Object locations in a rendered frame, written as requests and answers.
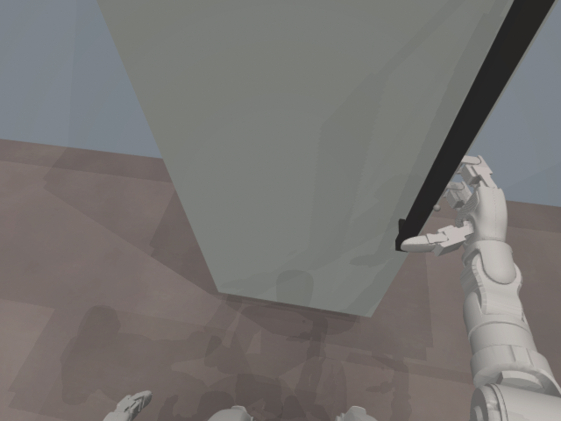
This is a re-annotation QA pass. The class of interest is fridge door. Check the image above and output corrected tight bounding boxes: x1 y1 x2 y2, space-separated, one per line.
96 0 558 318

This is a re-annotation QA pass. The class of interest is right robot forearm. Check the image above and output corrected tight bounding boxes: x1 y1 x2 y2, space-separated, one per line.
460 239 561 398

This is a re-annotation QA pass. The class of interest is right robot hand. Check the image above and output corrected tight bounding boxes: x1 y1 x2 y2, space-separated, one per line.
401 155 508 256

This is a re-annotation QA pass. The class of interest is left robot hand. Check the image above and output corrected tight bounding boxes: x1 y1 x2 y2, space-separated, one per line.
103 390 153 421

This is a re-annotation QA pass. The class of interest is right robot shin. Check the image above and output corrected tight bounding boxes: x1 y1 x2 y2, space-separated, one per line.
347 406 366 414

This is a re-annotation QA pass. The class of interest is robot right upper arm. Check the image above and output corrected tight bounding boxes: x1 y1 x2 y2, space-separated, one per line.
469 383 561 421

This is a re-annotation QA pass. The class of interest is handle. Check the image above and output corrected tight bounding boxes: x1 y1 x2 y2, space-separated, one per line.
395 0 555 252

